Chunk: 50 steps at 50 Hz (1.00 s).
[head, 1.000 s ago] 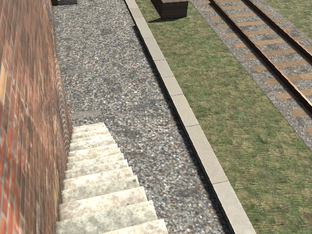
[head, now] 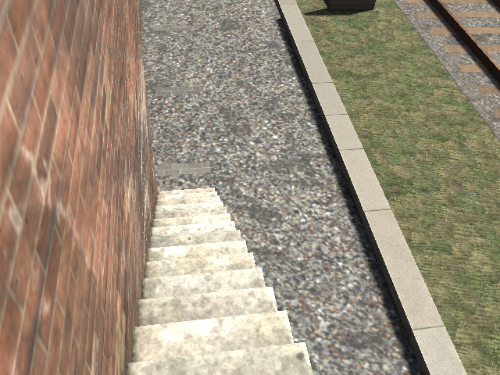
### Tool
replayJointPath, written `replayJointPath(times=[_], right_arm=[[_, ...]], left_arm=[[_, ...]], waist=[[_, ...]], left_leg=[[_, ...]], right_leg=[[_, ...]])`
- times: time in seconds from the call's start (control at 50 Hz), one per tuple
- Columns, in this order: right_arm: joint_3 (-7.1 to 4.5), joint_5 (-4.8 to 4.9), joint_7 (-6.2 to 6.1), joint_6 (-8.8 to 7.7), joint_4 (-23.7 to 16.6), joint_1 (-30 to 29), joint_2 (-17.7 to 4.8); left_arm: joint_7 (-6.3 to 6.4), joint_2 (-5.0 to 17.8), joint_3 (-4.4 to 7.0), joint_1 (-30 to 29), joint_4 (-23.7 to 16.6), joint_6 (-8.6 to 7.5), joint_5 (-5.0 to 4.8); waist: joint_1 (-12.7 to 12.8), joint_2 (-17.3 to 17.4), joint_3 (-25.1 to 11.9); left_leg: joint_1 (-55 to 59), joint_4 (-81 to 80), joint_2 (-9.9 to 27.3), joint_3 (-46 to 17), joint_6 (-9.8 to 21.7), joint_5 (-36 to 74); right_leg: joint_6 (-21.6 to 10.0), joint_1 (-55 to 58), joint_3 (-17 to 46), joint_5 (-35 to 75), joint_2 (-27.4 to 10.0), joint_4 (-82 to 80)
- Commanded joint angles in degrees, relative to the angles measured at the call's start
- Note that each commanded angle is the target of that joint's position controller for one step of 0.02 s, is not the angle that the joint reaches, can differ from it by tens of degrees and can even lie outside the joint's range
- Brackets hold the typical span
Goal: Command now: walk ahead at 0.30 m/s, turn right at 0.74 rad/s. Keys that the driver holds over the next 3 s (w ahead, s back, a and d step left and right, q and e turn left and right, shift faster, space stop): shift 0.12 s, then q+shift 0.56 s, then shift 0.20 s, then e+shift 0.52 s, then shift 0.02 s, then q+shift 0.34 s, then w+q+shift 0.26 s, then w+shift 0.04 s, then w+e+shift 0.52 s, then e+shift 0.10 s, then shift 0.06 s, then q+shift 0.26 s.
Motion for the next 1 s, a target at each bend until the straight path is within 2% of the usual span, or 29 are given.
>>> replayJointPath(times=[0.02, 0.06, 0.1, 0.12, 0.16, 0.18, 0.2, 0.22, 0.24, 0.26, 0.28, 0.3, 0.38, 0.46, 0.52, 0.54, 0.56, 0.58, 0.6, 0.62, 0.64, 0.66, 0.7, 0.74, 0.8, 0.82, 0.88, 0.96, 1.0], right_arm=[[-5.37, -2.94, -3.97, -6.63, -14.14, -24.60, -18.38], [-3.25, 1.12, -6.23, -7.05, -12.23, -6.69, -12.65], [-2.58, 6.38, -7.20, -4.53, -10.44, 6.77, -11.28], [-3.30, 6.07, -5.49, -2.34, -8.93, 7.99, -13.37], [-4.14, 2.38, -1.40, 0.30, -12.52, -4.64, -16.89], [-1.67, 1.97, 1.52, 0.80, -13.33, 2.80, -6.46], [-0.67, 5.65, 3.59, -0.54, -18.49, 2.51, -4.60], [-3.49, 14.98, -4.87, 3.19, -9.38, -4.60, -11.64], [-1.25, 5.24, -0.61, 0.29, -15.18, 0.84, -6.95], [-1.91, 6.33, 1.07, 0.01, -10.91, 4.60, -7.08], [-2.80, 9.05, 2.52, 0.40, -11.03, 1.11, -8.96], [-3.22, 7.56, 2.53, 1.59, -11.08, 0.39, -10.33], [-4.16, 5.11, 3.68, 4.39, -10.61, 0.84, -8.39], [-4.52, 5.70, 2.48, 4.57, -17.26, -6.72, -8.58], [-5.87, 2.55, 3.02, 2.75, -20.55, -13.41, -9.99], [-6.36, 3.19, 2.25, 0.56, -18.54, -5.07, -9.21], [-9.10, 4.77, 0.49, -2.76, -12.17, 7.64, -14.17], [-9.36, 4.70, -0.48, -4.43, -6.46, 20.32, -19.99], [-9.81, 3.52, 0.33, -4.87, -12.79, 20.74, -26.62], [-7.74, 4.02, 1.97, -5.34, -11.85, 21.88, -20.02], [-6.63, 7.97, 3.02, -4.94, -13.33, 14.24, -16.66], [-5.20, 9.71, 3.43, -4.26, -15.26, 4.32, -13.30], [-4.34, 9.20, 3.53, -2.47, -18.62, -9.55, -14.46], [-4.09, 8.37, 1.14, -1.44, -18.05, -17.16, -15.54], [-1.38, 9.17, -0.82, -2.90, -13.88, -13.02, -10.81], [-1.08, 6.75, -1.65, -3.68, -8.62, -1.01, -7.73], [0.50, 6.53, -0.93, -3.82, -3.51, 5.11, -3.89], [0.72, 9.56, -1.06, -1.58, -13.65, -15.67, -11.68], [1.11, 8.58, -0.82, -1.68, -12.11, -13.77, -10.47]], left_arm=[[-1.39, -3.75, 0.30, 16.83, -1.78, 0.00, 5.07], [-1.25, 4.72, 2.83, 2.22, -4.99, -0.66, 3.91], [-1.79, 3.34, 2.25, -1.31, -2.10, 0.01, 1.81], [-1.33, 0.35, 2.33, 2.36, -0.65, 0.40, 2.15], [-0.15, 9.23, 6.69, 23.28, 5.59, -1.49, -0.90], [1.11, 20.33, 9.71, 34.01, 8.87, -0.68, -3.22], [-0.10, 24.59, 10.54, 27.98, 2.89, -0.74, -5.05], [-1.22, 7.00, 3.44, 8.72, 1.17, 1.81, -8.12], [-1.52, 17.67, 6.05, 17.23, 3.02, -1.16, -1.28], [-2.40, 16.82, 5.63, 13.28, 4.35, -1.65, -0.82], [-2.17, 17.26, 4.89, 8.50, 3.27, -1.88, 0.56], [-1.63, 11.77, 2.79, 0.02, -0.94, -0.77, -0.85], [4.14, 14.64, 2.80, -1.90, 1.71, -4.51, 1.34], [8.29, 14.32, 3.92, -5.59, 0.35, -6.25, -0.50], [8.65, 18.00, 5.55, -11.19, -2.19, -6.94, -4.19], [7.15, 20.08, 4.81, -14.77, -5.51, -6.63, 0.95], [4.09, 22.39, 6.45, -23.08, -9.05, -5.87, 1.88], [2.17, 17.74, 5.30, -23.71, -14.22, -5.54, 1.91], [-0.11, 11.82, 2.70, -19.86, -18.10, -6.72, 1.67], [0.03, 9.36, 1.63, -24.04, -18.36, -7.44, -2.72], [1.36, 8.39, 1.05, -25.00, -20.33, -7.52, -4.67], [2.51, 8.90, 0.83, -24.64, -21.39, -6.76, -4.68], [4.83, 10.52, 0.57, -18.06, -20.22, -4.08, -3.57], [2.90, 7.29, -0.18, -8.95, -16.39, -0.03, -1.54], [1.80, 8.79, 0.69, -12.64, -16.71, 2.39, -0.44], [1.93, 8.89, 0.76, -14.16, -16.54, 2.29, -1.65], [0.88, 3.48, -0.56, -19.94, -16.95, 1.28, -3.15], [-1.38, 8.87, 0.70, -10.92, -9.15, 3.08, -2.06], [-1.30, 9.94, 1.67, -15.83, -9.86, 1.58, -3.93]], waist=[[14.04, 13.77, 5.18], [-0.58, 9.02, 8.94], [-6.93, 6.85, 10.27], [-3.27, 8.66, 8.99], [12.68, 2.23, 0.62], [11.03, -16.57, -17.75], [8.84, -17.44, -30.32], [4.40, -0.99, -14.80], [4.58, -5.45, -16.66], [0.29, -0.35, -15.29], [0.62, 6.71, -2.85], [-0.13, 4.70, 2.41], [-2.20, -2.14, -0.96], [-0.68, -0.10, -3.39], [-1.50, 5.07, 0.27], [-4.49, 2.94, -3.42], [-9.41, 10.81, -7.32], [-11.60, 22.79, -9.66], [-10.34, 16.95, -22.01], [-13.88, 14.15, -15.73], [-11.58, 17.03, -10.73], [-7.28, 12.90, -6.24], [0.25, 5.84, -8.49], [5.07, 4.89, -8.58], [0.91, 4.92, -8.21], [-5.25, 8.32, -8.21], [-8.86, 10.41, -2.57], [-3.05, 7.09, 2.20], [-5.33, 7.45, 2.79]], left_leg=[[-57.21, -10.57, 9.74, 2.77, 9.24, -7.57], [-23.44, 4.62, 12.28, -3.21, 7.43, -18.46], [-15.99, 9.27, 9.92, -4.14, 4.30, -25.53], [-21.53, 12.35, 9.62, -4.54, 3.83, -26.14], [-23.94, 39.00, -0.38, 1.53, -1.85, -15.19], [-31.97, 66.12, -8.05, -3.20, -2.99, -36.00], [-45.40, 77.76, -11.19, -13.08, -2.07, -31.99], [-47.65, 66.81, -7.00, -11.02, 1.32, -18.15], [-46.07, 71.09, -3.90, -16.17, -1.20, -19.18], [-46.36, 69.08, -1.70, -20.31, -2.30, -15.43], [-48.43, 60.20, -1.37, -22.23, -2.29, -7.79], [-42.75, 49.03, 0.71, -21.77, -3.53, 2.76], [-31.10, 57.12, -5.41, -11.22, -0.65, 20.52], [-30.55, 55.26, -5.15, -9.63, -0.02, 12.53], [-23.35, 11.76, -3.27, -2.58, 0.39, 10.19], [-7.65, 21.82, -8.61, 2.75, 1.08, 14.75], [1.20, 4.81, -12.37, 3.49, 1.50, 21.30], [21.15, -4.88, -10.73, -10.17, 5.52, 44.41], [33.29, -8.25, 5.16, -43.59, 19.34, 66.02], [33.90, -8.71, 10.50, -46.42, 24.33, 75.10], [29.44, -8.12, 11.80, -45.89, 27.83, 66.02], [18.99, -6.93, 10.43, -46.50, 27.10, 47.21], [-5.47, -9.79, 7.18, -39.11, 22.08, 30.75], [-22.10, -10.09, 1.37, -30.00, 15.79, 28.44], [-17.47, 2.05, -4.64, -19.36, 10.59, 26.77], [-3.18, 8.56, -2.80, -24.67, 10.26, 16.87], [2.66, 11.30, -2.58, -32.30, 12.11, 10.77], [-30.49, 10.41, -7.16, -20.48, 9.15, -18.95], [-28.53, 9.22, -6.03, -18.34, 7.89, -17.89]], right_leg=[[2.11, 44.20, -5.06, 34.49, -1.49, -7.15], [-0.91, 10.80, -4.39, 41.72, -5.45, -34.83], [-1.58, 16.90, -6.40, 54.49, -7.93, -59.99], [-0.98, 31.64, -6.51, 51.98, -7.69, -58.95], [-5.10, 58.08, -7.25, 57.41, -4.85, -60.60], [-16.29, 80.80, 0.34, 82.87, -13.57, -46.11], [-26.44, 88.16, 17.95, 97.12, -26.70, -41.34], [-13.97, 68.05, 10.15, 80.59, -24.69, -44.52], [-20.85, 57.66, 11.82, 74.61, -29.51, -41.31], [-21.48, 50.93, 14.60, 75.89, -34.03, -42.33], [-16.35, 36.84, 15.05, 66.58, -32.84, -48.98], [-22.38, 18.64, 18.83, 59.93, -41.61, -55.55], [-15.99, 11.17, 2.84, 17.87, -29.88, -54.67], [-9.65, 18.24, -2.47, 14.82, -30.75, -52.31], [-1.42, 21.44, -11.32, -1.14, -23.95, -43.07], [-3.04, 12.60, -10.74, 3.32, -25.29, -38.15], [-0.83, 10.44, -17.15, -4.63, -17.80, -18.15], [0.35, -11.09, -14.56, -25.84, -5.32, 7.03], [3.95, -17.19, 1.43, -23.17, 2.41, 14.28], [5.84, -26.49, 6.94, -26.32, 2.21, 11.97], [8.29, -29.30, 7.88, -29.25, -0.96, 10.07], [9.27, -29.20, 8.78, -29.99, -3.83, 4.45], [9.35, -10.04, 7.01, -23.19, -5.07, 2.93], [7.28, 5.50, 4.07, -2.14, -4.96, 6.81], [5.06, 5.07, 0.16, 6.25, -4.49, -5.45], [5.15, -6.73, 5.68, 10.21, -5.56, -9.99], [4.39, -15.62, 4.39, 9.66, -6.82, -25.85], [4.14, 15.14, -1.01, 36.63, -8.80, -47.16], [3.63, 16.77, -3.71, 28.76, -7.97, -51.40]])
Next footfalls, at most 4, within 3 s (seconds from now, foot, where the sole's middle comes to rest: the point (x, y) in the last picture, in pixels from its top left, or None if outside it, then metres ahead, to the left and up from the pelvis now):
0.16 right None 0.23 -0.14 -0.93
0.56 left None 0.25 0.15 -0.93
0.94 right None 0.42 -0.08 -0.99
1.20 right None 0.51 -0.09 -1.13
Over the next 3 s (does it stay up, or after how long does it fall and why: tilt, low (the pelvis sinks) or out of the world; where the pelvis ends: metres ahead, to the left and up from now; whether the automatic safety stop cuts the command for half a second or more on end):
stays up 0.88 0.11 -0.75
